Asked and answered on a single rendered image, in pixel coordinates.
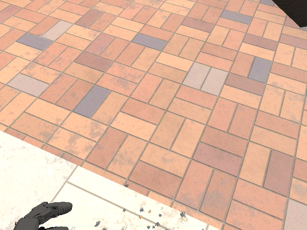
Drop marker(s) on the left robot hand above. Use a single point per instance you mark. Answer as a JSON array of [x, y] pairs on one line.
[[42, 213]]

